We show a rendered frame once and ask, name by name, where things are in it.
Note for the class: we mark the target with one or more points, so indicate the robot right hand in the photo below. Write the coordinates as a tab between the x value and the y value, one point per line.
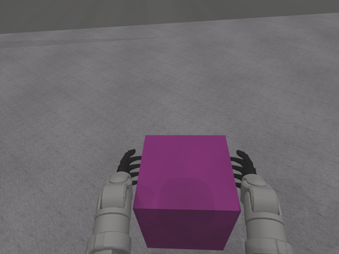
247	166

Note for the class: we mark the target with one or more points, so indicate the left robot forearm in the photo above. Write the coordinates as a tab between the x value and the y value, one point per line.
112	218

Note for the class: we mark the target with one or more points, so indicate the carton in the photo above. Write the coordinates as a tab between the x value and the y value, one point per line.
186	195

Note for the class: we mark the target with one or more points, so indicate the right robot forearm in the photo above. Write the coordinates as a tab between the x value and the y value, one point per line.
264	221

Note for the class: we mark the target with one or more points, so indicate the robot left hand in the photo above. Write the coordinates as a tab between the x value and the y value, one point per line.
125	164

